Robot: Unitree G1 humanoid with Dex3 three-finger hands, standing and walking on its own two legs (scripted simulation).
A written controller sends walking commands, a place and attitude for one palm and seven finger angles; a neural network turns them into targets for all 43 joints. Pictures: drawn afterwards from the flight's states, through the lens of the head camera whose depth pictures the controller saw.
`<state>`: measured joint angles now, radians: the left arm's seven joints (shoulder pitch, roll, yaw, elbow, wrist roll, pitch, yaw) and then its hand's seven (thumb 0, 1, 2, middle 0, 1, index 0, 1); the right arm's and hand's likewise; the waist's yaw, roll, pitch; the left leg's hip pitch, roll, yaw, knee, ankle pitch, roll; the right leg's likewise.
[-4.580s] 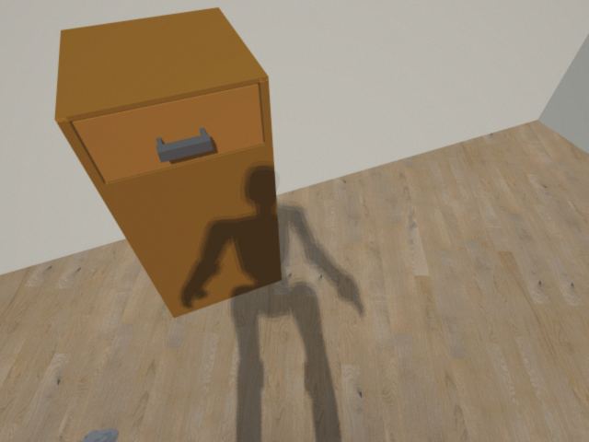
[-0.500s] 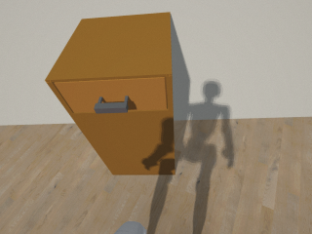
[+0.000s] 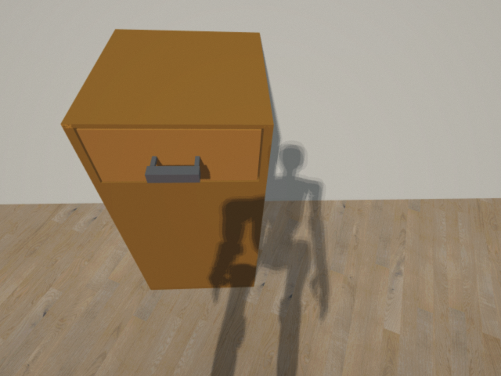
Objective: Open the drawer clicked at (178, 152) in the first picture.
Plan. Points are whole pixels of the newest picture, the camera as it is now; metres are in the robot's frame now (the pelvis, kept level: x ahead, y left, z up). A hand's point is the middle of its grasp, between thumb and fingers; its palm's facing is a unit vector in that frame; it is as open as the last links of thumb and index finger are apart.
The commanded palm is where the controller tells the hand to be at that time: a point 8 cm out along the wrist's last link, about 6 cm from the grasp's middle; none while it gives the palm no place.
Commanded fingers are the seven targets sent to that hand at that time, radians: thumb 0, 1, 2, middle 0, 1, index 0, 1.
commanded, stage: look again from close up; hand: left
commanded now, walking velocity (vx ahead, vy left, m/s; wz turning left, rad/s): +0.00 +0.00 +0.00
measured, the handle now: (174, 167) +0.53 +0.19 -0.02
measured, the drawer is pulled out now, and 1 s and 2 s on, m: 0.00 0.00 0.00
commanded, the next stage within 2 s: raise the hand with hooked fingers in 0.46 s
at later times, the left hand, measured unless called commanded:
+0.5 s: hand out of the picture +0.00 +0.17 -0.18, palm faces +0.02 -0.98 -0.20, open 7.3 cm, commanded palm none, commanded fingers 0.00 0.90 0.90 -0.20 -0.30 -0.20 -0.30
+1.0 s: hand (134, 369) +0.15 +0.18 -0.07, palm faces -0.05 -0.15 -0.99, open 8.6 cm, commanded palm +0.14 +0.21 -0.01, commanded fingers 0.00 0.36 0.67 -0.24 -0.64 -0.24 -0.64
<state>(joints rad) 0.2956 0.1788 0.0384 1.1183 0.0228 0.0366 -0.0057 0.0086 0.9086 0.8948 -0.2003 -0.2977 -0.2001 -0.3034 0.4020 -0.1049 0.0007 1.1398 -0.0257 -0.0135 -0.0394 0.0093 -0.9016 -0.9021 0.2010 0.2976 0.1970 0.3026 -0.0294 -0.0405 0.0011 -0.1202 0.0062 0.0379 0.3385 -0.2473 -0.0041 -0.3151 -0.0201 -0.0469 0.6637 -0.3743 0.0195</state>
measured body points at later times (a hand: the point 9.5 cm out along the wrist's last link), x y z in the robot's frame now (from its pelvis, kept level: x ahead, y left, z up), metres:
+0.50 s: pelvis +0.00 +0.00 -0.01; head -0.02 -0.01 +0.44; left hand +0.00 +0.22 -0.16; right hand +0.01 -0.23 -0.17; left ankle -0.02 +0.10 -0.74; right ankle -0.02 -0.11 -0.74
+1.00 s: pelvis -0.04 -0.02 -0.04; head -0.02 -0.04 +0.41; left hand +0.15 +0.19 -0.01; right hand +0.20 -0.26 -0.10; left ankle -0.02 +0.10 -0.74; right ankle -0.02 -0.11 -0.74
